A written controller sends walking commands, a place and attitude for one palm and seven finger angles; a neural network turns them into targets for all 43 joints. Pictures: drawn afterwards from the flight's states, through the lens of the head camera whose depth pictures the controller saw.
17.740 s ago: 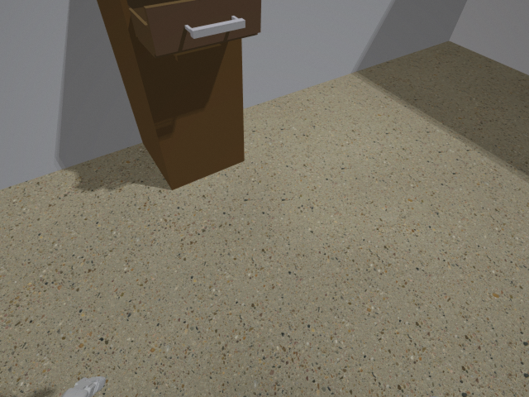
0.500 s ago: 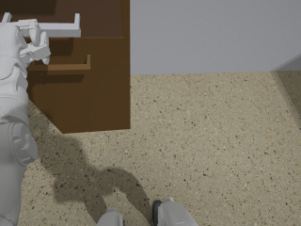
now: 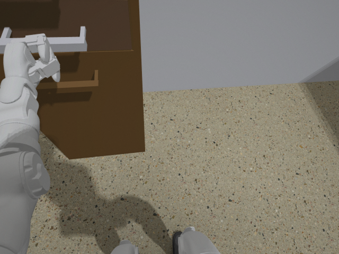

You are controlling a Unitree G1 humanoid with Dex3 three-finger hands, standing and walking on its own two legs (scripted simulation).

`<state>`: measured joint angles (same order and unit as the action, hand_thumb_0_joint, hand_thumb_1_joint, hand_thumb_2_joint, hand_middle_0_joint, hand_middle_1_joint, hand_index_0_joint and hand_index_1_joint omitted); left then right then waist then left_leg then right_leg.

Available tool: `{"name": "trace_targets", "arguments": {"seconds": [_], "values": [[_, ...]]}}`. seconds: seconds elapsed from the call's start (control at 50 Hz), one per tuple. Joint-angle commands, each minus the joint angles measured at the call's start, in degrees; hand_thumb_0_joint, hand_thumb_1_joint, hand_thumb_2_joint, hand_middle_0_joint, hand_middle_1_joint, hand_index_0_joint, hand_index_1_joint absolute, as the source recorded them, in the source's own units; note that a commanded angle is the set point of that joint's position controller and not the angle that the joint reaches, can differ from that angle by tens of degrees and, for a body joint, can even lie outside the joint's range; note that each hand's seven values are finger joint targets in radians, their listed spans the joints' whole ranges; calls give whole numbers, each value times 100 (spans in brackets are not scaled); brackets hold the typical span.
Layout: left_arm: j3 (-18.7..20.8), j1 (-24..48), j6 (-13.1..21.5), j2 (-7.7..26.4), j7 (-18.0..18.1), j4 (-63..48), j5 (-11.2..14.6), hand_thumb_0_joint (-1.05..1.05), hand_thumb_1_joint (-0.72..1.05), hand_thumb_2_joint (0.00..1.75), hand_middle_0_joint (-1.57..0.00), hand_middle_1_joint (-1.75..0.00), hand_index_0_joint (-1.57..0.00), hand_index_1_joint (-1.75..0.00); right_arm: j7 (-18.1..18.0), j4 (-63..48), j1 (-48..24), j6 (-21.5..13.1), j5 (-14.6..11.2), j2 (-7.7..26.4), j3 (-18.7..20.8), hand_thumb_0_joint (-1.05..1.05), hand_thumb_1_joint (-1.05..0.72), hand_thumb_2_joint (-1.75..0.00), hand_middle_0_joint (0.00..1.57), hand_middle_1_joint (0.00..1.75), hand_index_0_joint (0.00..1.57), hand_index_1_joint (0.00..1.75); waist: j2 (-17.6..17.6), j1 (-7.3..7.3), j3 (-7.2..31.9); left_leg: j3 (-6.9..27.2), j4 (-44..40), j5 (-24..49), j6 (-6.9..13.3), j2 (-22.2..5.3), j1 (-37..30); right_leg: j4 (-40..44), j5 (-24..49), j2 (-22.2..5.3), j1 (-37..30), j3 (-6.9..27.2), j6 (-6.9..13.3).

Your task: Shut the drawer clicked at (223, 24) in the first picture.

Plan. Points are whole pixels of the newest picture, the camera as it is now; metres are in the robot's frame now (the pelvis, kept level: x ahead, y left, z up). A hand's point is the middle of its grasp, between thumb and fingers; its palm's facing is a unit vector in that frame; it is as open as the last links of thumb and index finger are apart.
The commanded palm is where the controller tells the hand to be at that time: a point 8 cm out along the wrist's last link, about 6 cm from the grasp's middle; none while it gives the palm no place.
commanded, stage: pull the fist back off the drawer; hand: left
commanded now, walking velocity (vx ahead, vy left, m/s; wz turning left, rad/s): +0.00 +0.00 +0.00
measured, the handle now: (44, 38) +0.60 +0.24 +0.11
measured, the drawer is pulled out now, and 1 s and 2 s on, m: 0.00 0.00 0.00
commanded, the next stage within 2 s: draw the hand back to the body in 0.24 s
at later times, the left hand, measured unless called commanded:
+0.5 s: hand (45, 76) +0.47 +0.21 +0.13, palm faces +0.03 -1.00 -0.01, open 3.3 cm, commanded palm +0.43 +0.26 +0.13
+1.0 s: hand (7, 136) +0.33 +0.23 +0.16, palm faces +0.24 -0.95 -0.20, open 3.3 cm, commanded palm +0.28 +0.27 +0.17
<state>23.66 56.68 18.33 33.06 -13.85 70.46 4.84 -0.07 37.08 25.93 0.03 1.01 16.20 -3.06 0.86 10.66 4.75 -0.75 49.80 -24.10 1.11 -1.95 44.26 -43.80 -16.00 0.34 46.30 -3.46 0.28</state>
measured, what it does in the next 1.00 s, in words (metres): stands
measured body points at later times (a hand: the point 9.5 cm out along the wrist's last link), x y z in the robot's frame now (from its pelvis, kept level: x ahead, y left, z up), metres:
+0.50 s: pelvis +0.04 +0.00 +0.02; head +0.10 +0.01 +0.46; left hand +0.46 +0.26 +0.13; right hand +0.11 -0.26 -0.10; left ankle -0.01 +0.10 -0.70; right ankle +0.04 -0.12 -0.70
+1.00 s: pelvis +0.02 +0.00 +0.04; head +0.02 -0.02 +0.49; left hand +0.31 +0.28 +0.17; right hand +0.20 -0.23 -0.05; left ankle -0.01 +0.10 -0.70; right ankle +0.04 -0.12 -0.70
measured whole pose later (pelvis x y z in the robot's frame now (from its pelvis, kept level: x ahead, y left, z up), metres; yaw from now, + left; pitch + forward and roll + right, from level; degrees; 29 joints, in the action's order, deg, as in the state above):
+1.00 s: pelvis +0.02 +0.00 +0.04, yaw +1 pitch +0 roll +0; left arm 13.0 3.3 4.6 17.8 -1.9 9.4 7.5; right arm -3.8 34.2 11.9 -4.6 -2.5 14.1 -2.5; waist 2.8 -0.9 1.3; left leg -1.6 30.0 -18.6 0.8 -0.2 11.6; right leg -29.2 -13.5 -0.7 15.9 -2.5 0.2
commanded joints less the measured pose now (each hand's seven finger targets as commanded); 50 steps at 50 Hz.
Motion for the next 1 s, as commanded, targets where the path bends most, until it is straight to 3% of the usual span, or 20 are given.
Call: {"name": "trace_targets", "arguments": {"seconds": [0.0, 0.06, 0.12, 0.16, 0.22, 0.24, 0.32, 0.38, 0.4, 0.44, 0.5, 0.54, 0.64, 0.72, 0.78, 0.82, 0.84, 0.88, 0.96, 0.98], "values": [[261, 1936, 419, 1289, 0, -1625, 166, 0, 90, 90, -140, -160, -140, -160, -69, -484, 722, -36, -41, 983, 413, 0, -90, -90, 20, 30, 20, 30, 620, -207, 2577, 182, -773, 1719, 44, 47, -1434, 400, 1093, 157, -1878, 228, 111], [502, 1180, 345, 1449, 28, -1794, 196, 0, 90, 90, -140, -160, -140, -160, -75, -622, 630, 37, -86, 967, 434, 0, -90, -90, 20, 30, 20, 30, 461, -418, 2468, 66, -858, 1913, 54, 59, -1257, 389, 1456, 137, -2268, 267, 112], [404, 786, 303, 1200, 23, -2286, 289, 0, 90, 90, -140, -160, -140, -160, -80, -766, 488, 64, -145, 901, 477, 0, -90, -90, 20, 30, 20, 30, 342, -498, 2366, -2, -945, 2112, 59, 49, -1331, 415, 1762, 132, -2495, 273, 101], [375, 784, 351, 1105, 30, -2691, 357, 0, 90, 90, -140, -160, -140, -160, -93, -768, 429, 56, -156, 879, 501, 0, -90, -90, 20, 30, 20, 30, 477, -481, 2497, 0, -925, 2433, 52, 31, -1636, 417, 2003, 140, -2516, 289, 104], [252, 945, 383, 903, 36, -2804, 441, 0, 90, 90, -140, -160, -140, -160, -136, -657, 371, 37, -181, 851, 518, 0, -90, -90, 20, 30, 20, 30, 322, -372, 2225, 29, -944, 2469, 40, 15, -1753, 459, 2028, 141, -2414, 257, 90], [128, 1098, 400, 793, 17, -2949, 454, 0, 90, 90, -140, -160, -140, -160, -155, -613, 349, 27, -181, 842, 521, 0, -90, -90, 20, 30, 20, 30, 534, -324, 2264, 24, -912, 2621, 40, 14, -1929, 454, 2103, 132, -2336, 274, 95], [-197, 1195, 340, 441, -95, -2877, 462, 0, 90, 90, -140, -160, -140, -160, -190, -457, 309, -11, -189, 804, 525, 0, -90, -90, 20, 30, 20, 30, 622, -249, 2292, 107, -876, 3019, -14, 3, -2265, 452, 2158, 105, -2146, 230, 80], [-264, 298, 249, 224, -166, -3516, 586, 0, 90, 90, -140, -160, -140, -160, -148, -604, 156, -49, -227, 754, 558, 0, -90, -90, 20, 30, 20, 30, 1085, -550, 2807, 184, -875, 4031, -136, -49, -2943, 452, 2424, 97, -2322, 183, 117], [-158, -97, 187, 270, -168, -3676, 652, 0, 90, 90, -140, -160, -140, -160, -138, -656, 115, -58, -229, 748, 573, 0, -90, -90, 20, 30, 20, 30, 836, -639, 2902, 198, -904, 4201, -144, -61, -2936, 469, 2577, 89, -2545, 168, 113], [-86, -829, 3, 241, -171, -3872, 802, 0, 90, 90, -140, -160, -140, -160, -131, -792, -22, -74, -276, 740, 555, 0, -90, -90, 20, 30, 20, 30, 503, -771, 2708, 167, -1019, 4206, -90, -52, -2723, 523, 2799, 76, -2900, 161, 124], [-10, -1462, -346, 149, -97, -4218, 916, 0, 90, 90, -140, -160, -140, -160, -137, -971, -308, -89, -354, 721, 532, 0, -90, -90, 20, 30, 20, 30, -16, -832, 2089, 11, -1303, 3538, 0, 0, -2240, 697, 2913, 33, -3306, 142, 89], [221, -1724, -466, 419, -13, -4628, 922, 0, 90, 90, -140, -160, -140, -160, -172, -1070, -490, -116, -375, 735, 505, 0, -90, -90, 20, 30, 20, 30, 25, -931, 1842, -27, -1430, 3228, 20, 37, -2133, 754, 2858, 12, -3491, 169, 114], [-226, -1886, -462, -27, 15, -6080, 924, 0, 90, 90, -140, -160, -140, -160, -225, -1198, -802, -351, -365, 574, 431, 0, -90, -90, 20, 30, 20, 30, 597, -872, 1819, 40, -1572, 3486, -26, 14, -2839, 903, 2673, 27, -3441, 168, 111], [-407, -2178, -682, -287, -150, -6266, 1090, 0, 90, 90, -140, -160, -140, -160, -338, -1112, -1060, -569, -405, 574, 402, 0, -90, -90, 20, 30, 20, 30, 419, -830, 1514, 94, -1775, 2794, -53, 18, -2994, 1119, 2129, 37, -3357, 96, 116], [-443, -2529, -987, -349, -253, -6305, 1183, 0, 90, 90, -140, -160, -140, -160, -410, -1108, -1285, -699, -451, 577, 345, 0, -90, -90, 20, 30, 20, 30, 411, -914, 1168, 112, -1966, 2200, -50, 67, -2926, 1264, 1745, -1, -3362, 70, 143], [-436, -2801, -1226, -388, -281, -6284, 1210, 0, 90, 90, -140, -160, -140, -160, -449, -1143, -1439, -778, -466, 585, 306, 0, -90, -90, 20, 30, 20, 30, 160, -972, 904, 150, -2093, 1849, -41, 82, -2809, 1357, 1471, -33, -3348, 39, 144], [-509, -3046, -1028, 50, 503, -6866, 509, 0, 90, 90, -140, -160, -140, -160, -432, -1105, -1611, -754, -351, 576, 380, 0, -90, -90, 20, 30, 20, 30, 20, -1167, 508, 27, -2279, 1692, 40, 144, -2812, 1707, 1063, -127, -3413, 239, 167], [-722, -3739, -1042, -536, 1107, -6834, 395, 0, 90, 90, -140, -160, -140, -160, -440, -1086, -1795, -775, -343, 482, 331, 0, -90, -90, 20, 30, 20, 30, -86, -1114, 136, 80, -2519, 1308, 7, 105, -2784, 1872, 723, -141, -3477, 225, 151], [-430, -4211, -957, -191, 1625, -7818, 154, 0, 90, 90, -140, -160, -140, -160, -443, -1043, -1918, -761, -301, 440, 323, 0, -90, -90, 20, 30, 20, 30, -63, -1221, 672, 46, -2707, 1702, 39, 91, -3208, 1990, 1084, -153, -4205, 270, 143], [-526, -4244, -941, -292, 1692, -7981, 106, 0, 90, 90, -140, -160, -140, -160, -446, -1046, -1989, -775, -275, 407, 305, 0, -90, -90, 20, 30, 20, 30, 52, -1224, 617, 14, -2757, 1707, 46, 107, -3276, 2041, 1104, -159, -4243, 280, 137]]}}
